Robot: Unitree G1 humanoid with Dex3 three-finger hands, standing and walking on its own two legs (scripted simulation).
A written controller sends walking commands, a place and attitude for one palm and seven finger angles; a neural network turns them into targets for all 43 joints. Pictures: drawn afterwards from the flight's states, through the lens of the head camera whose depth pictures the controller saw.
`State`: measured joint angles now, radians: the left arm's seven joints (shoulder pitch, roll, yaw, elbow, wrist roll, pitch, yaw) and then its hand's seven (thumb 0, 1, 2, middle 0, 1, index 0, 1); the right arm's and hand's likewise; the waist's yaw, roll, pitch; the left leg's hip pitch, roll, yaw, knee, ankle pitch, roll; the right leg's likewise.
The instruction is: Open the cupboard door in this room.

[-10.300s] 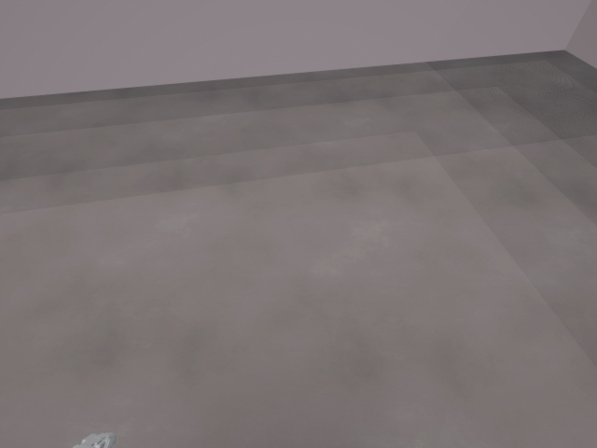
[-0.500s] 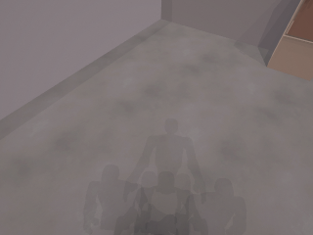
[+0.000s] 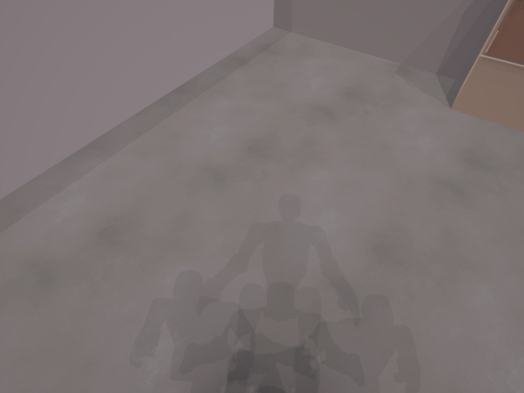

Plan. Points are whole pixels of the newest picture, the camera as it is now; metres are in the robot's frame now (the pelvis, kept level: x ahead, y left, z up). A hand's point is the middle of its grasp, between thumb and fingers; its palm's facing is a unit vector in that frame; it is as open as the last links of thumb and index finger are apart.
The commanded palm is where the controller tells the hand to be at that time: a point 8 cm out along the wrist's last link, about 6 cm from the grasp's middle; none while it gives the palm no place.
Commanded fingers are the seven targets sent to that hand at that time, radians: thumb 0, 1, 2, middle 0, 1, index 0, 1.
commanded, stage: turn or walk to find it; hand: left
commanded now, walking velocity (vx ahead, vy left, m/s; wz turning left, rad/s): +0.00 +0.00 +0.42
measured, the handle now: out of the picture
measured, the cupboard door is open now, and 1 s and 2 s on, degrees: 0 0 0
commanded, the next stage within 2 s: none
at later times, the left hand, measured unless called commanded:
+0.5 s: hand out of the picture +0.05 +0.18 -0.15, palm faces +0.20 -0.93 -0.31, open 7.4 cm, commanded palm none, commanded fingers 0.00 0.90 0.90 -0.20 -0.30 -0.20 -0.30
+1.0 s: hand out of the picture -0.15 +0.13 -0.19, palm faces +0.50 -0.83 -0.26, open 7.4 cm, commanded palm none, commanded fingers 0.00 0.90 0.90 -0.20 -0.30 -0.20 -0.30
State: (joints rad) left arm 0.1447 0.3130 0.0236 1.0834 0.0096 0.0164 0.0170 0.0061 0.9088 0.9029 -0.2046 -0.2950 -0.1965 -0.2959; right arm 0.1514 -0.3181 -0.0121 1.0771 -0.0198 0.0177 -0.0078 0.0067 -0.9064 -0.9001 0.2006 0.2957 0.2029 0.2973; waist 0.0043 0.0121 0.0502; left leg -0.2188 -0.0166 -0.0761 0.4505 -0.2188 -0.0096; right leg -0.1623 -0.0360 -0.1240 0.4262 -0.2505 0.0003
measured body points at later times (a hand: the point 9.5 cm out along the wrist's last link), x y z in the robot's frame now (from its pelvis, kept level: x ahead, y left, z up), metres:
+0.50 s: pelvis -0.01 -0.05 -0.01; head +0.03 -0.07 +0.44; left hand +0.04 +0.22 -0.13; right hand +0.06 -0.29 -0.18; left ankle +0.01 +0.12 -0.73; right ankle -0.01 -0.15 -0.74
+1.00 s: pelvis -0.03 -0.04 -0.02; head +0.00 +0.00 +0.43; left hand -0.18 +0.18 -0.17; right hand +0.21 -0.20 -0.14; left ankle -0.10 +0.04 -0.74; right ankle -0.01 -0.15 -0.73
